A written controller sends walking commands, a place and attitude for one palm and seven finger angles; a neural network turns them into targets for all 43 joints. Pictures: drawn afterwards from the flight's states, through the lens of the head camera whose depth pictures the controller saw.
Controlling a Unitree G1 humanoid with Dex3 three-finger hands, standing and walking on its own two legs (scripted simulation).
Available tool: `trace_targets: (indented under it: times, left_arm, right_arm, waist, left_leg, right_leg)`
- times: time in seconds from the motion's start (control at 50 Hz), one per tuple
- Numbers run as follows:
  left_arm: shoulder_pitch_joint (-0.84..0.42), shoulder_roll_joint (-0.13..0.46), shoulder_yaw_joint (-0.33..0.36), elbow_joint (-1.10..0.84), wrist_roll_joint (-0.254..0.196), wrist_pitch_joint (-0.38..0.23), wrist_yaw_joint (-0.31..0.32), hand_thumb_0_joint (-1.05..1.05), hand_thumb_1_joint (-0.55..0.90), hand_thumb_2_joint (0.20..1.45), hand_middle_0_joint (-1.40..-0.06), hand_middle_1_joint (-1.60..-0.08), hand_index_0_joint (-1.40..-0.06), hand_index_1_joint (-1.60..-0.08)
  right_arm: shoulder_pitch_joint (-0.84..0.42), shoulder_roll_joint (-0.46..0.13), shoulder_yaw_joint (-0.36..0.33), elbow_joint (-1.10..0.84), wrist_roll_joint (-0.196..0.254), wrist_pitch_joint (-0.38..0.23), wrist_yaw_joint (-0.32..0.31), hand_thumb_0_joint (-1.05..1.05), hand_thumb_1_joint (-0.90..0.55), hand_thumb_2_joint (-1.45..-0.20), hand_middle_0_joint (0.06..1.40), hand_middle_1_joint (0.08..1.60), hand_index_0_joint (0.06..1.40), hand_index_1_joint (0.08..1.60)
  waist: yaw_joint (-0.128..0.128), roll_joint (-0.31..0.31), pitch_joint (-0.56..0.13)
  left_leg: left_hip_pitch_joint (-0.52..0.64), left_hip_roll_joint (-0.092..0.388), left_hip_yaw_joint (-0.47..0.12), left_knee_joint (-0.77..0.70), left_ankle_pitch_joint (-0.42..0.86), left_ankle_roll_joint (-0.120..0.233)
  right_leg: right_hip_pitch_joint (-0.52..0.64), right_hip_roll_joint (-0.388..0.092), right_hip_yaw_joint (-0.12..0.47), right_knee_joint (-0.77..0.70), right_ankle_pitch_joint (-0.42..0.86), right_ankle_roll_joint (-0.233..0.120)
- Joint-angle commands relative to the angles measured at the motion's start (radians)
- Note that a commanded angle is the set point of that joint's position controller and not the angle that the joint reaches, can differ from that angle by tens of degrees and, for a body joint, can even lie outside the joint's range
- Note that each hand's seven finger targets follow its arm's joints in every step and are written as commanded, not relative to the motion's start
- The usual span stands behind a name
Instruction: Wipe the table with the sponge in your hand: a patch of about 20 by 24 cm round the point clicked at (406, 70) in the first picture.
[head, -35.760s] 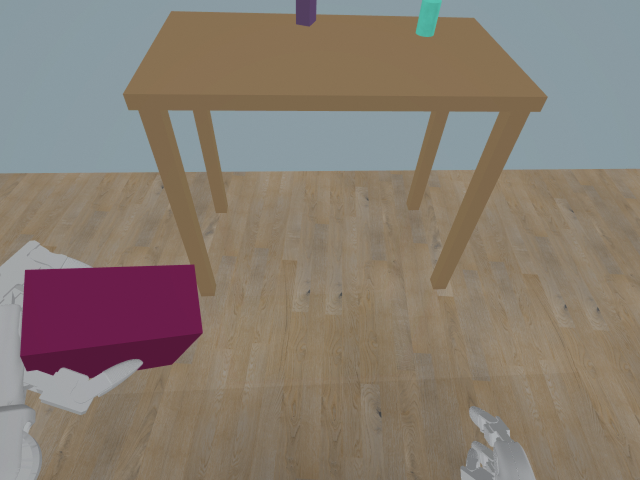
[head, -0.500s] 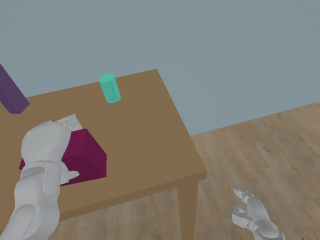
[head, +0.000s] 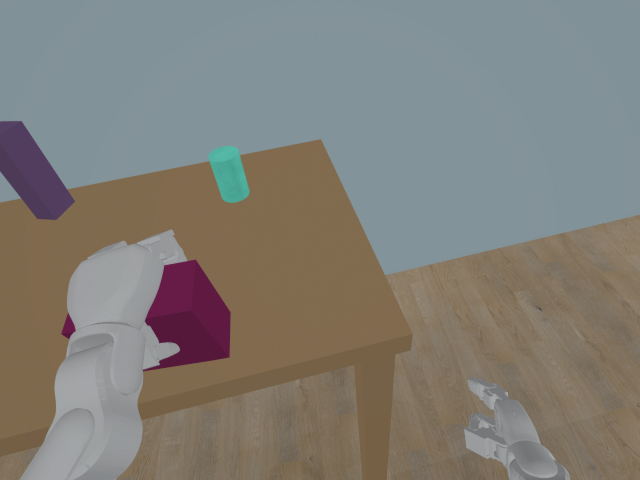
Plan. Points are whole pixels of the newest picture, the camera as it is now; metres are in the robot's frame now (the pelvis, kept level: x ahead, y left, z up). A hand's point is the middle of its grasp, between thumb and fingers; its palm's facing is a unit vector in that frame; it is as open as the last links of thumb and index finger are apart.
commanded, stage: slide across to the third lane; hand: left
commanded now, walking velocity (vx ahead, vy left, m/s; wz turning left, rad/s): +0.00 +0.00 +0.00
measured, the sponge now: (166, 329) +0.25 +0.24 +0.09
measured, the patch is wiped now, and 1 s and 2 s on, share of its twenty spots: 0.85 0.90 1.00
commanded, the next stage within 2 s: wipe forward along the third lane in 0.36 s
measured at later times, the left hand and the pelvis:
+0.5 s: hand (215, 289) +0.27 +0.16 +0.16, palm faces +0.18 -0.19 -0.97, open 10.5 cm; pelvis -0.01 -0.03 +0.00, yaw +0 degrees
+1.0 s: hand (223, 263) +0.31 +0.17 +0.15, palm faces +0.11 -0.12 -0.99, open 10.5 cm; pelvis +0.00 -0.04 +0.00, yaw +0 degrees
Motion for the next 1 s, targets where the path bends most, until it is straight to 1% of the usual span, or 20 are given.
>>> trace_targets:
  times: [0.0,0.08,0.12,0.16,0.22,0.26,0.34,0.42,0.5,0.52,0.58,0.62,0.68,0.72,0.76,0.82,0.86,0.92,0.94,0.98]
  left_arm:
    - [-0.243,0.037,-0.028,-0.16,-0.037,-0.031,-0.005,0.0,0.1,1.3,-1.2,-1.6,-1.2,-1.6]
    - [-0.278,0.04,-0.033,-0.157,-0.031,-0.034,-0.007,0.0,0.1,1.3,-1.2,-1.6,-1.2,-1.6]
    - [-0.288,0.096,0.023,-0.153,-0.022,-0.021,-0.003,0.0,0.1,1.3,-1.2,-1.6,-1.2,-1.6]
    - [-0.308,0.066,-0.003,-0.115,-0.026,-0.026,-0.002,0.0,0.1,1.3,-1.2,-1.6,-1.2,-1.6]
    - [-0.338,0.106,0.035,-0.149,-0.019,-0.017,0.003,0.0,0.1,1.3,-1.2,-1.6,-1.2,-1.6]
    - [-0.341,0.043,-0.021,-0.096,-0.022,-0.02,0.003,0.0,0.1,1.3,-1.2,-1.6,-1.2,-1.6]
    - [-0.397,0.018,-0.055,-0.111,-0.025,-0.016,0.008,0.0,0.1,1.3,-1.2,-1.6,-1.2,-1.6]
    - [-0.461,0.087,-0.001,-0.063,-0.02,-0.005,0.011,0.0,0.1,1.3,-1.2,-1.6,-1.2,-1.6]
    - [-0.498,0.064,-0.025,0.054,-0.012,0.001,0.008,0.0,0.1,1.3,-1.2,-1.6,-1.2,-1.6]
    - [-0.519,0.114,0.018,0.068,-0.001,0.008,0.012,0.0,0.1,1.3,-1.2,-1.6,-1.2,-1.6]
    - [-0.548,0.077,-0.014,0.152,0.002,0.01,0.007,0.0,0.1,1.3,-1.2,-1.6,-1.2,-1.6]
    - [-0.544,0.145,0.044,0.163,0.018,0.017,0.008,0.0,0.1,1.3,-1.2,-1.6,-1.2,-1.6]
    - [-0.543,0.083,-0.004,0.218,0.007,0.021,-0.007,0.0,0.1,1.3,-1.2,-1.6,-1.2,-1.6]
    - [-0.538,0.146,0.046,0.227,0.02,0.029,-0.011,0.0,0.1,1.3,-1.2,-1.6,-1.2,-1.6]
    - [-0.543,0.085,-0.005,0.257,0.018,0.027,-0.02,0.0,0.1,1.3,-1.2,-1.6,-1.2,-1.6]
    - [-0.532,0.144,0.044,0.277,0.028,0.029,-0.026,0.0,0.1,1.3,-1.2,-1.6,-1.2,-1.6]
    - [-0.539,0.099,0.003,0.295,0.026,0.025,-0.032,0.0,0.1,1.3,-1.2,-1.6,-1.2,-1.6]
    - [-0.54,0.183,0.071,0.326,0.037,0.023,-0.03,0.0,0.1,1.3,-1.2,-1.6,-1.2,-1.6]
    - [-0.57,0.121,0.015,0.35,0.036,0.024,-0.034,0.0,0.1,1.3,-1.2,-1.6,-1.2,-1.6]
    - [-0.604,0.116,0.004,0.373,0.04,0.02,-0.041,0.0,0.1,1.3,-1.2,-1.6,-1.2,-1.6]
  right_arm:
    - [-0.239,-0.075,-0.037,-0.184,-0.005,-0.065,-0.005,0.0,-0.9,-0.9,0.2,0.3,0.2,0.3]
    - [-0.247,-0.07,-0.034,-0.179,-0.008,-0.073,0.001,0.0,-0.9,-0.9,0.2,0.3,0.2,0.3]
    - [-0.274,-0.067,-0.029,-0.184,-0.004,-0.073,0.0,0.0,-0.9,-0.9,0.2,0.3,0.2,0.3]
    - [-0.249,-0.065,-0.03,-0.172,-0.01,-0.07,0.002,0.0,-0.9,-0.9,0.2,0.3,0.2,0.3]
    - [-0.281,-0.061,-0.025,-0.185,-0.005,-0.062,0.004,0.0,-0.9,-0.9,0.2,0.3,0.2,0.3]
    - [-0.262,-0.062,-0.027,-0.171,-0.009,-0.057,0.007,0.0,-0.9,-0.9,0.2,0.3,0.2,0.3]
    - [-0.271,-0.055,-0.023,-0.18,-0.007,-0.058,0.01,0.0,-0.9,-0.9,0.2,0.3,0.2,0.3]
    - [-0.285,-0.059,-0.022,-0.171,-0.002,-0.053,-0.003,0.0,-0.9,-0.9,0.2,0.3,0.2,0.3]
    - [-0.271,-0.067,-0.024,-0.144,-0.006,-0.047,-0.013,0.0,-0.9,-0.9,0.2,0.3,0.2,0.3]
    - [-0.275,-0.066,-0.019,-0.152,-0.001,-0.051,-0.019,0.0,-0.9,-0.9,0.2,0.3,0.2,0.3]
    - [-0.267,-0.072,-0.023,-0.131,-0.004,-0.052,-0.024,0.0,-0.9,-0.9,0.2,0.3,0.2,0.3]
    - [-0.272,-0.074,-0.023,-0.136,-0.005,-0.055,-0.028,0.0,-0.9,-0.9,0.2,0.3,0.2,0.3]
    - [-0.263,-0.077,-0.026,-0.122,-0.005,-0.055,-0.026,0.0,-0.9,-0.9,0.2,0.3,0.2,0.3]
    - [-0.271,-0.085,-0.025,-0.127,-0.004,-0.055,-0.031,0.0,-0.9,-0.9,0.2,0.3,0.2,0.3]
    - [-0.26,-0.082,-0.027,-0.118,-0.005,-0.06,-0.03,0.0,-0.9,-0.9,0.2,0.3,0.2,0.3]
    - [-0.254,-0.09,-0.028,-0.12,-0.006,-0.058,-0.031,0.0,-0.9,-0.9,0.2,0.3,0.2,0.3]
    - [-0.249,-0.087,-0.029,-0.116,-0.005,-0.062,-0.035,0.0,-0.9,-0.9,0.2,0.3,0.2,0.3]
    - [-0.24,-0.097,-0.03,-0.108,-0.006,-0.062,-0.041,0.0,-0.9,-0.9,0.2,0.3,0.2,0.3]
    - [-0.24,-0.092,-0.025,-0.107,-0.006,-0.064,-0.044,0.0,-0.9,-0.9,0.2,0.3,0.2,0.3]
    - [-0.235,-0.096,-0.029,-0.095,-0.004,-0.061,-0.047,0.0,-0.9,-0.9,0.2,0.3,0.2,0.3]
  waist:
    - [-0.023,-0.115,-0.126]
    - [-0.017,-0.132,-0.143]
    - [-0.005,-0.127,-0.138]
    - [-0.011,-0.169,-0.138]
    - [0.0,-0.129,-0.14]
    - [-0.014,-0.146,-0.129]
    - [-0.019,-0.127,-0.138]
    - [-0.022,-0.138,-0.109]
    - [-0.029,-0.14,-0.106]
    - [-0.024,-0.14,-0.103]
    - [-0.031,-0.163,-0.119]
    - [-0.013,-0.136,-0.151]
    - [-0.023,-0.179,-0.146]
    - [-0.014,-0.152,-0.159]
    - [-0.028,-0.185,-0.145]
    - [-0.019,-0.177,-0.15]
    - [-0.031,-0.206,-0.14]
    - [-0.024,-0.192,-0.144]
    - [-0.037,-0.212,-0.13]
    - [-0.045,-0.2,-0.114]
  left_leg:
    - [0.039,0.015,-0.021,-0.077,0.195,0.017]
    - [0.048,0.014,-0.019,-0.082,0.213,0.017]
    - [0.049,0.014,-0.019,-0.083,0.196,0.018]
    - [0.048,0.012,-0.008,-0.08,0.213,0.016]
    - [0.052,0.012,-0.009,-0.09,0.197,0.015]
    - [0.047,0.01,0.004,-0.085,0.206,0.011]
    - [0.05,0.005,0.009,-0.083,0.186,0.014]
    - [0.05,0.004,0.012,-0.088,0.133,0.015]
    - [0.033,-0.003,0.023,-0.085,0.124,0.013]
    - [0.031,-0.003,0.018,-0.091,0.104,0.014]
    - [0.019,-0.006,0.022,-0.086,0.119,0.014]
    - [0.02,-0.011,0.017,-0.084,0.133,0.017]
    - [0.004,-0.011,0.021,-0.077,0.146,0.016]
    - [0.0,-0.015,0.018,-0.072,0.148,0.016]
    - [-0.006,-0.013,0.024,-0.064,0.163,0.018]
    - [-0.016,-0.016,0.018,-0.058,0.167,0.018]
    - [-0.021,-0.018,0.025,-0.047,0.166,0.021]
    - [-0.031,-0.02,0.018,-0.042,0.148,0.018]
    - [-0.04,-0.02,0.024,-0.039,0.149,0.019]
    - [-0.036,-0.018,0.023,-0.041,0.136,0.018]
  right_leg:
    - [0.035,0.016,0.01,-0.088,0.199,-0.024]
    - [0.054,0.015,0.013,-0.091,0.221,-0.027]
    - [0.048,0.022,0.054,-0.097,0.199,-0.036]
    - [0.057,0.013,0.028,-0.103,0.223,-0.027]
    - [0.055,0.021,0.066,-0.106,0.192,-0.038]
    - [0.055,0.013,0.04,-0.112,0.21,-0.029]
    - [0.053,0.01,0.045,-0.118,0.177,-0.028]
    - [0.029,0.01,0.098,-0.157,0.098,-0.027]
    - [0.033,0.002,0.079,-0.161,0.099,-0.019]
    - [0.022,0.006,0.108,-0.167,0.055,-0.028]
    - [0.042,-0.001,0.077,-0.16,0.093,-0.019]
    - [0.067,0.001,0.111,-0.148,0.126,-0.027]
    - [0.075,-0.005,0.081,-0.14,0.171,-0.013]
    - [0.082,-0.006,0.115,-0.132,0.184,-0.02]
    - [0.074,-0.009,0.08,-0.124,0.22,-0.01]
    - [0.083,-0.007,0.105,-0.109,0.263,-0.013]
    - [0.075,-0.013,0.094,-0.109,0.281,-0.001]
    - [0.074,-0.012,0.127,-0.107,0.263,-0.007]
    - [0.064,-0.018,0.096,-0.106,0.269,0.0]
    - [0.033,-0.014,0.098,-0.117,0.242,0.001]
